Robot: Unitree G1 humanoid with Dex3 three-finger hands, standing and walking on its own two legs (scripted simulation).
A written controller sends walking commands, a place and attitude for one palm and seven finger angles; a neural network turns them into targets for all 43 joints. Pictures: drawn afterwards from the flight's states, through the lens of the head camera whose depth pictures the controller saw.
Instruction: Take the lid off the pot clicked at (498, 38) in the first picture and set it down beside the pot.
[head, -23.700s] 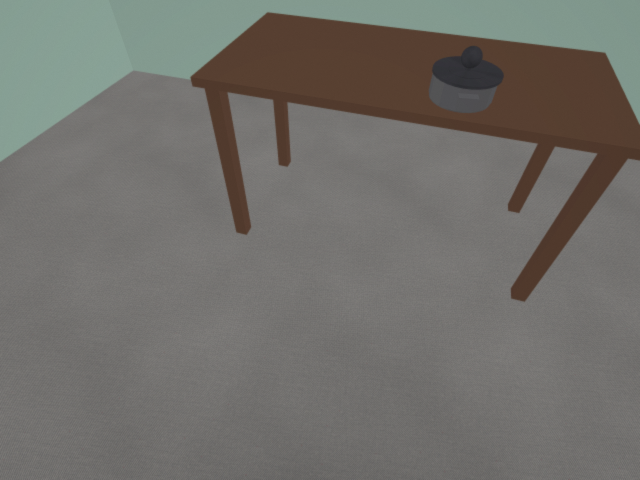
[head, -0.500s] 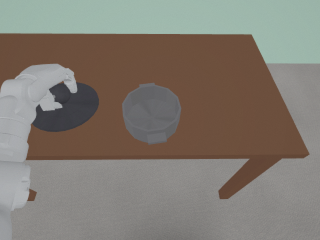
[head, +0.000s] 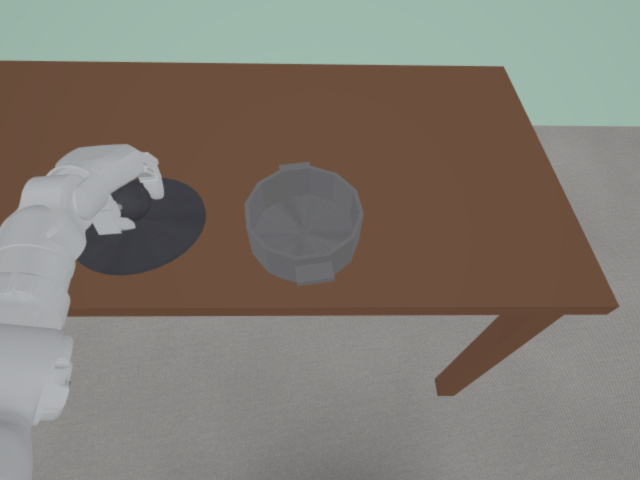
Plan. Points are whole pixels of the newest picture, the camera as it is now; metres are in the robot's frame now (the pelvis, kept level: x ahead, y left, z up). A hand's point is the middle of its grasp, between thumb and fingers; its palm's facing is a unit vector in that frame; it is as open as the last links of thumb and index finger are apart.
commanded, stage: lower the lid onto the table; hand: left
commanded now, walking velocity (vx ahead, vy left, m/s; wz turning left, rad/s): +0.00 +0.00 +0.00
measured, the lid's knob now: (130, 201) +0.47 +0.26 +0.05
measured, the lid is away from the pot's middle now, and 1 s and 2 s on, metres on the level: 0.24 0.24 0.24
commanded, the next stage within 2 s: open the fingers wide in 0.88 s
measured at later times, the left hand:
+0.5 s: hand (128, 223) +0.44 +0.26 +0.03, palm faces -0.46 -0.06 -0.88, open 8.3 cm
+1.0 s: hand (135, 223) +0.46 +0.26 +0.01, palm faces -0.46 -0.06 -0.88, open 8.2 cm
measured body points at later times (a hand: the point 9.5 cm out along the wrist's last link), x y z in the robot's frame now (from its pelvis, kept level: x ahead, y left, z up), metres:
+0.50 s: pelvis +0.00 -0.01 +0.00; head +0.08 -0.01 +0.44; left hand +0.46 +0.26 +0.09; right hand +0.02 -0.29 -0.13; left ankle -0.03 +0.06 -0.74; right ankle -0.01 -0.15 -0.74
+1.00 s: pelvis -0.01 -0.01 -0.02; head +0.09 +0.00 +0.42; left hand +0.48 +0.26 +0.06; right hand +0.00 -0.29 -0.14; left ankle -0.03 +0.06 -0.74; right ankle -0.01 -0.15 -0.74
